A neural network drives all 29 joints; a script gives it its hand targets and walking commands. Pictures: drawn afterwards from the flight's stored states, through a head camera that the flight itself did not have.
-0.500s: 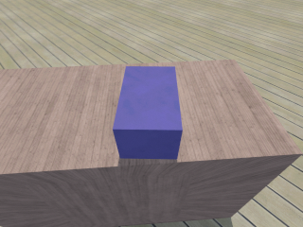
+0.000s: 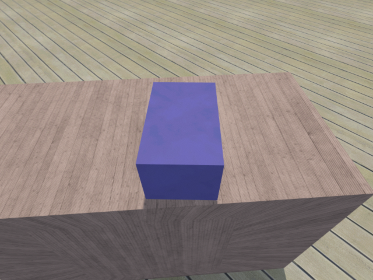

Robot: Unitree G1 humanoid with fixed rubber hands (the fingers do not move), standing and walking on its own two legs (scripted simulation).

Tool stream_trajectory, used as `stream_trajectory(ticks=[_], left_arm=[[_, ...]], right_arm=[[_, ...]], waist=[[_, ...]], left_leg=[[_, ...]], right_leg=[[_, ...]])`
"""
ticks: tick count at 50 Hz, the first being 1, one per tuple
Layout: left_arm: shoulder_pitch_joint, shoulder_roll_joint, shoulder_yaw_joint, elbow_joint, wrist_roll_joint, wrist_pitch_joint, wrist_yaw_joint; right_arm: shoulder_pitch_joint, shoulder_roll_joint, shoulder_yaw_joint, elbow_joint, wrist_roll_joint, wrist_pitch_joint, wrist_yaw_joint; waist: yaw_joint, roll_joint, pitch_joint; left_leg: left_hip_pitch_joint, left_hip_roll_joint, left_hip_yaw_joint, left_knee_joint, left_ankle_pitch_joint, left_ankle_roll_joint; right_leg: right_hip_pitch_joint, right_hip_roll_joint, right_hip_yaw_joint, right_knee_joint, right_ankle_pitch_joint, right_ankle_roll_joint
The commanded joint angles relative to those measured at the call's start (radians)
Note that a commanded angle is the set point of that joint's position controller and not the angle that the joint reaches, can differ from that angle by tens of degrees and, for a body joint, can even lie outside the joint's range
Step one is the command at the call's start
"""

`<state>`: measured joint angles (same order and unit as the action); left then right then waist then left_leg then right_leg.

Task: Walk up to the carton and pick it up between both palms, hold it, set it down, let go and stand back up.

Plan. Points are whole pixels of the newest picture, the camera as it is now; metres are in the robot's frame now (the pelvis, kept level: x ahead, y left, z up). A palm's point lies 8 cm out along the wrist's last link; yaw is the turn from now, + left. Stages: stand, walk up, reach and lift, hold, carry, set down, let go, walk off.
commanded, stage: stand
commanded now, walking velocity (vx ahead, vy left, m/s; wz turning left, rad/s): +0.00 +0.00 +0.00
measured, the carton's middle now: (182, 136) +0.46 +0.04 +0.04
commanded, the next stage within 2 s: none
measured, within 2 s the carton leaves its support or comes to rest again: neither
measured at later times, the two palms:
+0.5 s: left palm out of the picture +0.00 +0.24 -0.14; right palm out of the picture +0.00 -0.24 -0.14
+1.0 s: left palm out of the picture -0.01 +0.23 -0.14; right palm out of the picture +0.00 -0.23 -0.14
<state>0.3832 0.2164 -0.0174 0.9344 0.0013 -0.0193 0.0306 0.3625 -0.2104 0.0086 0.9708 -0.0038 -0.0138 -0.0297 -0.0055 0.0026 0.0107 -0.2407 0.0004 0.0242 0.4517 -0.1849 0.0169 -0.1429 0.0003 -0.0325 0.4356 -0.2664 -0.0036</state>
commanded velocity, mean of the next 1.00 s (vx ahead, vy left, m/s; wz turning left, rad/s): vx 0.00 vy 0.00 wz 0.00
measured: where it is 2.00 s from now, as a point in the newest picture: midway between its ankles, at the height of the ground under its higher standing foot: outside the picture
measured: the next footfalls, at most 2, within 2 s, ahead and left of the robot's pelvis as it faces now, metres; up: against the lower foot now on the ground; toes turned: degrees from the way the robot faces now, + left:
none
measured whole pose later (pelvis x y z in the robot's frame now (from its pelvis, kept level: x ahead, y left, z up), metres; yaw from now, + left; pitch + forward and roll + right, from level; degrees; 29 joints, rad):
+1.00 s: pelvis +0.01 +0.00 +0.00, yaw +0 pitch -1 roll +0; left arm 0.36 0.18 -0.02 1.04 0.00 -0.02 0.04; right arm 0.33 -0.18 0.02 1.05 0.00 -0.01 -0.05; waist 0.00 0.00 0.01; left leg -0.23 0.00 0.02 0.44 -0.20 0.02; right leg -0.12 0.00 -0.03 0.41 -0.27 0.00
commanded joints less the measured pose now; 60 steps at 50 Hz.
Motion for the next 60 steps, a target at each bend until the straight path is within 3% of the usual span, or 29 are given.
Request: stream_trajectory(ticks=[1, 39, 42, 43, 47, 48, 52, 55, 56, 57, 60], left_arm=[[0.068, 0.119, 0.027, -0.025, -0.001, -0.010, 0.006], [0.066, 0.093, 0.028, 0.060, -0.002, -0.005, 0.010], [0.056, 0.078, 0.022, 0.070, -0.004, -0.003, 0.010], [0.064, 0.078, 0.021, 0.075, -0.004, -0.003, 0.012], [0.064, 0.070, 0.019, 0.078, -0.005, -0.005, 0.013], [0.066, 0.074, 0.020, 0.084, -0.003, -0.006, 0.014], [0.063, 0.071, 0.019, 0.087, -0.005, -0.006, 0.013], [0.051, 0.074, 0.019, 0.087, -0.002, -0.007, 0.014], [0.055, 0.076, 0.021, 0.087, -0.002, -0.006, 0.015], [0.055, 0.069, 0.021, 0.095, -0.001, -0.006, 0.016], [0.058, 0.062, 0.018, 0.102, -0.004, 0.000, 0.014]], right_arm=[[0.066, -0.112, -0.023, -0.026, 0.001, -0.010, -0.007], [0.051, -0.078, -0.016, 0.037, 0.000, -0.004, -0.021], [0.055, -0.089, -0.015, 0.049, -0.002, -0.002, -0.021], [0.040, -0.083, -0.014, 0.052, 0.000, -0.001, -0.022], [0.038, -0.080, -0.009, 0.055, 0.002, -0.005, -0.022], [0.035, -0.087, -0.010, 0.058, 0.006, -0.007, -0.023], [0.051, -0.075, -0.005, 0.068, 0.003, -0.007, -0.023], [0.031, -0.084, -0.007, 0.070, 0.005, -0.007, -0.025], [0.036, -0.076, -0.007, 0.069, 0.006, -0.008, -0.026], [0.034, -0.082, -0.005, 0.079, 0.006, -0.008, -0.025], [0.043, -0.072, -0.001, 0.087, 0.004, -0.005, -0.026]], waist=[[0.001, 0.003, 0.076], [0.001, 0.013, 0.050], [-0.001, -0.012, 0.087], [0.002, 0.007, 0.110], [0.007, -0.006, 0.084], [0.005, 0.025, 0.070], [-0.001, -0.013, 0.055], [0.003, 0.004, 0.070], [0.004, -0.014, 0.056], [0.005, 0.014, 0.063], [0.000, 0.007, 0.084]], left_leg=[[0.014, 0.105, -0.123, -0.089, 0.032, 0.003], [0.049, 0.098, -0.114, -0.089, 0.044, -0.003], [0.020, 0.104, -0.119, -0.094, 0.038, -0.001], [0.011, 0.100, -0.118, -0.096, 0.042, -0.002], [0.033, 0.103, -0.110, -0.086, 0.088, -0.004], [0.035, 0.101, -0.106, -0.083, 0.104, -0.002], [0.038, 0.105, -0.115, -0.078, 0.117, 0.002], [0.029, 0.100, -0.112, -0.085, 0.126, -0.003], [0.044, 0.104, -0.113, -0.084, 0.141, -0.001], [0.041, 0.106, -0.108, -0.073, 0.172, 0.001], [0.024, 0.098, -0.113, -0.088, 0.105, -0.005]], right_leg=[[-0.081, -0.104, 0.105, -0.100, 0.053, -0.014], [-0.075, -0.108, 0.095, -0.117, 0.049, -0.011], [-0.072, -0.104, 0.093, -0.123, 0.044, -0.007], [-0.084, -0.106, 0.096, -0.123, 0.041, -0.004], [-0.070, -0.108, 0.096, -0.116, 0.073, -0.008], [-0.060, -0.111, 0.102, -0.120, 0.088, -0.010], [-0.038, -0.111, 0.087, -0.116, 0.094, -0.010], [-0.037, -0.109, 0.086, -0.118, 0.102, -0.009], [-0.032, -0.109, 0.087, -0.110, 0.113, -0.011], [-0.025, -0.112, 0.091, -0.109, 0.137, -0.010], [-0.032, -0.107, 0.079, -0.122, 0.078, -0.006]])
